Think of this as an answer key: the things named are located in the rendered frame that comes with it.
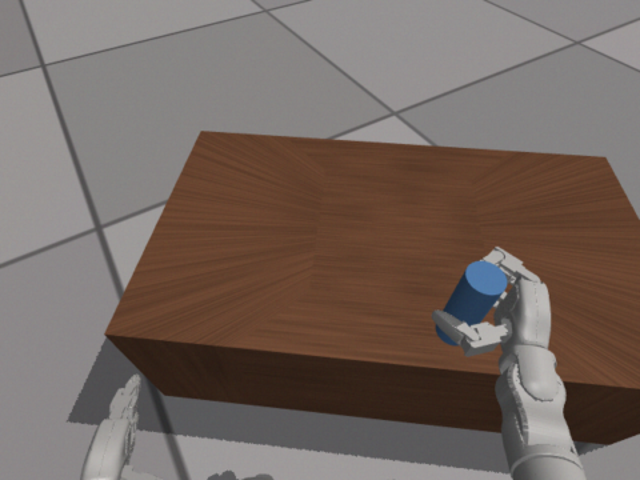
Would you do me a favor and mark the right robot arm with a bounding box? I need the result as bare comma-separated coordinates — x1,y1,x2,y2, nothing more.
495,344,587,480

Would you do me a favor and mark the left robot hand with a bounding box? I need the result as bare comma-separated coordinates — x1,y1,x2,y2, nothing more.
80,374,164,480

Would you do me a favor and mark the can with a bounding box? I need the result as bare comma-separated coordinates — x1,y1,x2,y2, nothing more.
435,261,507,346

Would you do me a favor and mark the right robot hand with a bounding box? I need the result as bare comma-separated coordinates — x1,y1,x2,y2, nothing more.
431,247,551,357

